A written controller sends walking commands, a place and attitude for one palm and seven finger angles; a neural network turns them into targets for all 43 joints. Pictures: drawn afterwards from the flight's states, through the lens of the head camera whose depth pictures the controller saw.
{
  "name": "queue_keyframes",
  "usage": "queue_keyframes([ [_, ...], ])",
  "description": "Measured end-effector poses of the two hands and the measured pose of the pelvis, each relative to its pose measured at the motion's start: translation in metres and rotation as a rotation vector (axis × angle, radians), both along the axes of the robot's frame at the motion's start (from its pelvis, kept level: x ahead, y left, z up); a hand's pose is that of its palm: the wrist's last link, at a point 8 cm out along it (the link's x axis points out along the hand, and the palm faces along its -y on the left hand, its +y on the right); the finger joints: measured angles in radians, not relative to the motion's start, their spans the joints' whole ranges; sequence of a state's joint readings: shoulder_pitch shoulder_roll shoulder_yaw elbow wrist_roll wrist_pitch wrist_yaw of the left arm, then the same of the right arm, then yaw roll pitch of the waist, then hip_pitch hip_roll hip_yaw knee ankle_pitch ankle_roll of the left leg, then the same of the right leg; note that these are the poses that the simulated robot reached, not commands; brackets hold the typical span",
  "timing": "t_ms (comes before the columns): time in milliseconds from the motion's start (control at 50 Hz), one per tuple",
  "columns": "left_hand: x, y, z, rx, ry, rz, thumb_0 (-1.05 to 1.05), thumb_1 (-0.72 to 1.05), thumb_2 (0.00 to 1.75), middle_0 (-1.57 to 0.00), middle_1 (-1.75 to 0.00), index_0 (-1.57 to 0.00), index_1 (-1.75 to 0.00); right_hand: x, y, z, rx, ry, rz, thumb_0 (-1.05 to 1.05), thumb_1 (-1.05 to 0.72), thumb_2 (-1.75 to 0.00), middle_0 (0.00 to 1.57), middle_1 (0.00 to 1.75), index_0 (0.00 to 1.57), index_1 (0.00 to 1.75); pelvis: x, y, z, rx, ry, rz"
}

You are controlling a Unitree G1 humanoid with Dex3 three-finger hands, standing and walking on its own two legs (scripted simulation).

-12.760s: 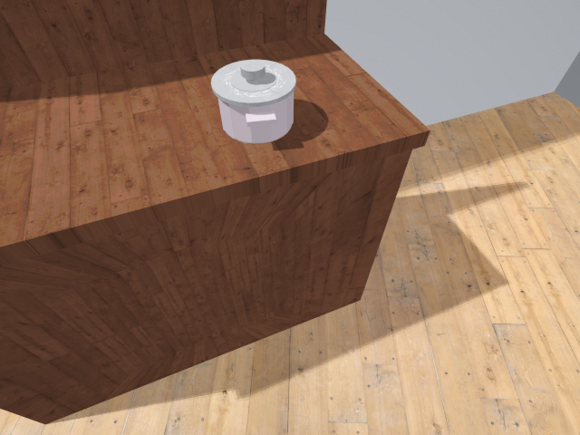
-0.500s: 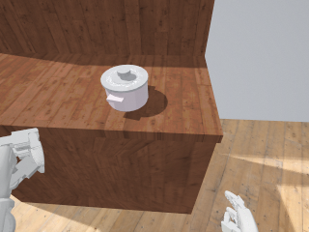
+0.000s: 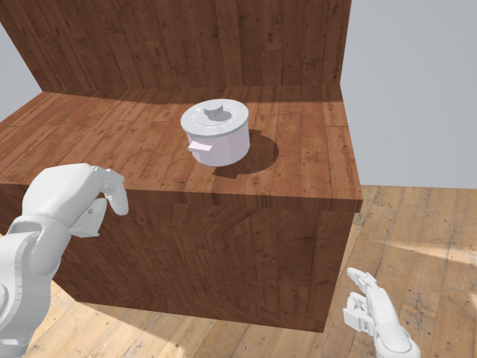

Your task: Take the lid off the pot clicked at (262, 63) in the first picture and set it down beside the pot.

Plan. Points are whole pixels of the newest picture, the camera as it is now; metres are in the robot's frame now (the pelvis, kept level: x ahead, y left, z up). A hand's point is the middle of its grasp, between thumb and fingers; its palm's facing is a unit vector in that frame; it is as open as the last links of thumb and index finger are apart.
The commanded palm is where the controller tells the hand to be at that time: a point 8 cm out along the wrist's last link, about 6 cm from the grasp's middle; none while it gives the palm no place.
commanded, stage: reach forward and open the fingers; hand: left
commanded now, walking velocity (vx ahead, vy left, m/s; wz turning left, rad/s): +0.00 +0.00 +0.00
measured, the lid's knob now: (213, 108) +0.58 +0.16 +0.15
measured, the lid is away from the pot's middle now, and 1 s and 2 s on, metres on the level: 0.00 0.00 0.00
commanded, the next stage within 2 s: move the open hand above the knob in 0.58 s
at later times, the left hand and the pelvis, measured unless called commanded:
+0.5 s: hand (98, 182) +0.28 +0.26 +0.20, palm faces -0.03 -0.03 -1.00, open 9.4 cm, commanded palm +0.25 +0.25 +0.28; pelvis -0.02 +0.01 +0.00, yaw -1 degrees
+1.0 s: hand (130, 147) +0.35 +0.23 +0.22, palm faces -0.03 -0.02 -1.00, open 9.8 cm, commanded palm +0.32 +0.22 +0.29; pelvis -0.01 +0.02 +0.00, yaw +0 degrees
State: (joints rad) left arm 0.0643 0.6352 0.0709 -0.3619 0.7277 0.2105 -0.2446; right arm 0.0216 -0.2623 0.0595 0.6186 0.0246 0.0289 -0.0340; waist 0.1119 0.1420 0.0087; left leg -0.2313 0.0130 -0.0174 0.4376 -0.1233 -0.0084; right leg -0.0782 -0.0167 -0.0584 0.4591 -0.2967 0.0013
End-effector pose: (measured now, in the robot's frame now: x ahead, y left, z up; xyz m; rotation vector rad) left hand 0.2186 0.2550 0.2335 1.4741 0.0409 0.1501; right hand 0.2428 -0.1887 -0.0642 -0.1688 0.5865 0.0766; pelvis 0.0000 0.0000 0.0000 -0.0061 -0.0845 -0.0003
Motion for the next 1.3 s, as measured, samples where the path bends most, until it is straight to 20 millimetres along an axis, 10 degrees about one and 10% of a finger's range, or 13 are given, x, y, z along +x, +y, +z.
queue_keyframes([
  [480,0.044,0.001,0.022,0.064,0.102,-0.098,0.00,-0.34,1.70,-0.94,-0.14,-0.94,-0.14,-0.061,-0.023,-0.022,-0.041,0.117,-0.081,0.01,-0.90,-0.90,0.20,0.30,0.20,0.30,-0.019,0.011,0.001,-0.007,0.003,-0.010],
  [920,0.097,-0.015,0.035,0.069,0.097,-0.108,0.00,-0.37,1.70,-0.90,-0.08,-0.90,-0.09,-0.045,0.003,-0.019,-0.017,0.111,-0.035,0.01,-0.90,-0.90,0.21,0.30,0.20,0.30,-0.018,0.018,-0.001,-0.004,0.033,0.003],
  [1300,0.166,-0.044,0.039,0.047,0.187,-0.066,0.00,-0.37,1.70,-0.90,-0.08,-0.90,-0.08,-0.054,-0.035,-0.036,-0.025,0.218,-0.119,0.01,-0.90,-0.90,0.20,0.30,0.20,0.30,0.007,0.007,-0.001,0.012,0.075,-0.006],
])
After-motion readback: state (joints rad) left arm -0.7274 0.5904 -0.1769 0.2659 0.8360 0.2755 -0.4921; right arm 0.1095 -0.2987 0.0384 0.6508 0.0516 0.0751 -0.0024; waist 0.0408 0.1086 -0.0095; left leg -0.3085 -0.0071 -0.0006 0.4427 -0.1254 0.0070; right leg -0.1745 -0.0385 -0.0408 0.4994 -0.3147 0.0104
